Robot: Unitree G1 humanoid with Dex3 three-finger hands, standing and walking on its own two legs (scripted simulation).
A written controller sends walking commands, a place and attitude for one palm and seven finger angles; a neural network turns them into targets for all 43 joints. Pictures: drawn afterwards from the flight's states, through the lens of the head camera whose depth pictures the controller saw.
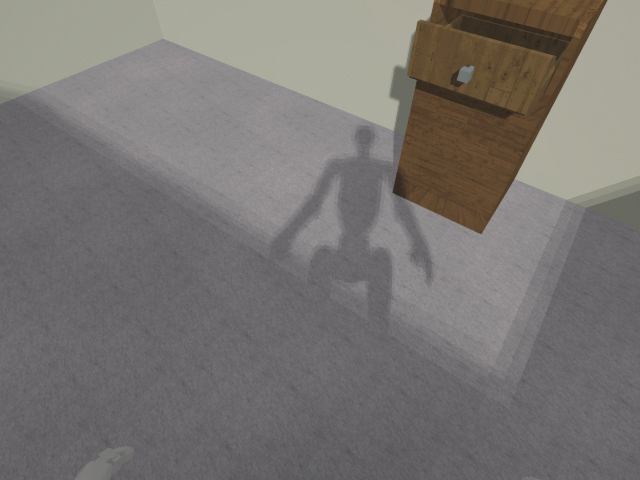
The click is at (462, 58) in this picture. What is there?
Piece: drawer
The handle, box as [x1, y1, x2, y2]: [457, 66, 473, 82]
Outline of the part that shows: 473,66 463,66 459,71 457,80 467,82 470,79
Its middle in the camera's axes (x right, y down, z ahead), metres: +0.42 -0.47 +1.10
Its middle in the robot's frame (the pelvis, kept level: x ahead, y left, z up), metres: +1.16 -0.37 -0.04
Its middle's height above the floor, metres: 0.73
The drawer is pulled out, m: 0.16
